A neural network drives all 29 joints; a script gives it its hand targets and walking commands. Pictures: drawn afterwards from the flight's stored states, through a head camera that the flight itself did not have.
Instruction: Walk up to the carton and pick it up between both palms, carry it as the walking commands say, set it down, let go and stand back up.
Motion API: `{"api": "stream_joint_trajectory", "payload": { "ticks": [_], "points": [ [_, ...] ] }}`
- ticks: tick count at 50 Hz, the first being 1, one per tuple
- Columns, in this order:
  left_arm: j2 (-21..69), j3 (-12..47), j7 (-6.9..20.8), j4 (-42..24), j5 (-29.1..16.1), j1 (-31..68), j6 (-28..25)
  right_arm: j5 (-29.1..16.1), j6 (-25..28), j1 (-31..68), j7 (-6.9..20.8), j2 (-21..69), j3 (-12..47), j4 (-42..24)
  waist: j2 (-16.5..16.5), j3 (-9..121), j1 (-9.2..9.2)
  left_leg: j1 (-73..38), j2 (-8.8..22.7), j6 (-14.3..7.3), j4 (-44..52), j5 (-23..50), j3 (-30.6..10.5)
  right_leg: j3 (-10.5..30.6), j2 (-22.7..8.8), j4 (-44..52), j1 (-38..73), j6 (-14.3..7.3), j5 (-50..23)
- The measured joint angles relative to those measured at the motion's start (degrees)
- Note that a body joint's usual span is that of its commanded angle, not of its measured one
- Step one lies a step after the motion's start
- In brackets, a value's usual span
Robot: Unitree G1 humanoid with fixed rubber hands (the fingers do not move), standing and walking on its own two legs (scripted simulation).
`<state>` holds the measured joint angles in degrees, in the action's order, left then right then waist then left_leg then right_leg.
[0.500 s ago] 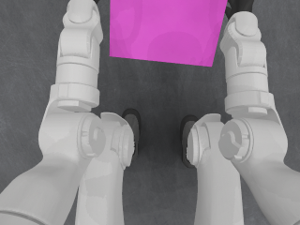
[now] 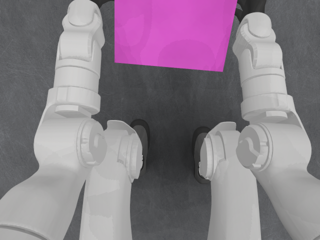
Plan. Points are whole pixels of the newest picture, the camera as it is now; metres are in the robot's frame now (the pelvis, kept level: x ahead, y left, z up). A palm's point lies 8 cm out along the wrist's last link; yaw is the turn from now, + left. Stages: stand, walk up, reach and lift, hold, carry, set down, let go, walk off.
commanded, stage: set down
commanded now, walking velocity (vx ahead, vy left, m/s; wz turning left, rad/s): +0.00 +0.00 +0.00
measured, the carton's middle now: (168, 16) +0.54 +0.00 -0.25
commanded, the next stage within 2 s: none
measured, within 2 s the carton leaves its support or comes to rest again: rests again in 0.68 s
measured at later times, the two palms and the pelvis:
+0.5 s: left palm (85, 1) +0.55 +0.16 -0.16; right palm (242, 7) +0.54 -0.14 -0.18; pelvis +0.00 +0.00 -0.01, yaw +0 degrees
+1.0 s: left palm (85, 0) +0.55 +0.17 -0.17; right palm (240, 5) +0.55 -0.14 -0.19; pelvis +0.01 +0.00 -0.01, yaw +0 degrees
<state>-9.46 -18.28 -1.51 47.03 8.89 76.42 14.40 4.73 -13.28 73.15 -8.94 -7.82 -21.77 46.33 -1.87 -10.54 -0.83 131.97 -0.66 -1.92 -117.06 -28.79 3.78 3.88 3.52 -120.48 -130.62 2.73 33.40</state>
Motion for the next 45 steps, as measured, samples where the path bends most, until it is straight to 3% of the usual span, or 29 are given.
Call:
{"api": "stream_joint_trajectory", "payload": {
  "ticks": [22, 45],
  "points": [
    [-2.74, 0.47, 1.16, 2.19, -0.36, 2.57, -0.02, 0.00, 1.55, 3.95, 2.08, -0.47, -1.34, 2.82, -1.01, -0.98, 0.00, 2.09, -0.09, 0.00, -1.16, 0.00, -0.01, -0.03, 0.01, -1.17, -1.97, 0.07, 0.14],
    [-3.52, -2.13, 2.78, 3.29, -0.36, 3.20, -1.33, 0.00, 2.77, 6.21, 4.28, -0.50, -2.98, 4.71, 0.10, -2.12, 0.00, 2.22, -0.12, 0.00, -1.76, -0.42, -0.01, -0.04, 0.01, -1.78, -2.06, 0.14, 0.63]
  ]
}}
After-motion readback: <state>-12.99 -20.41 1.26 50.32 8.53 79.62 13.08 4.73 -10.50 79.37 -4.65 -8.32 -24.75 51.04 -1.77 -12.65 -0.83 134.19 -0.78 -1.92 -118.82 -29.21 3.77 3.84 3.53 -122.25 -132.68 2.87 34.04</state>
